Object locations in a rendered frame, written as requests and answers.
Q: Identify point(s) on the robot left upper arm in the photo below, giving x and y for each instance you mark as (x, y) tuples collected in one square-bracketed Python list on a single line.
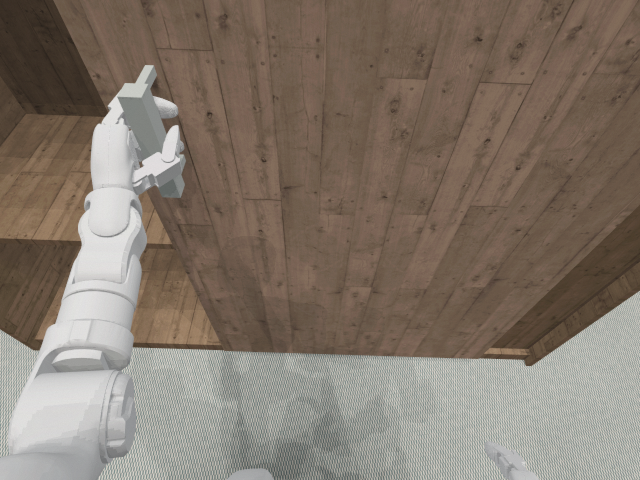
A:
[(70, 425)]

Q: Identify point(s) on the right robot hand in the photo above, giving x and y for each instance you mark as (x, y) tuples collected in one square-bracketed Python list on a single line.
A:
[(511, 465)]

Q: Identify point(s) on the robot left forearm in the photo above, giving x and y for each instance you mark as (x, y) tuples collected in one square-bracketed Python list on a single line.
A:
[(92, 330)]

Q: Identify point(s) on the handle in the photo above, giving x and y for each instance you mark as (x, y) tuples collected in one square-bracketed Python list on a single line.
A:
[(142, 114)]

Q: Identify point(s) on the wardrobe door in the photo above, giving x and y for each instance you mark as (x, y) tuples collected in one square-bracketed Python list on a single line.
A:
[(381, 177), (608, 261)]

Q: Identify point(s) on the left robot hand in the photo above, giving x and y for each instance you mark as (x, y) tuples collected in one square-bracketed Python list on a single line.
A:
[(115, 152)]

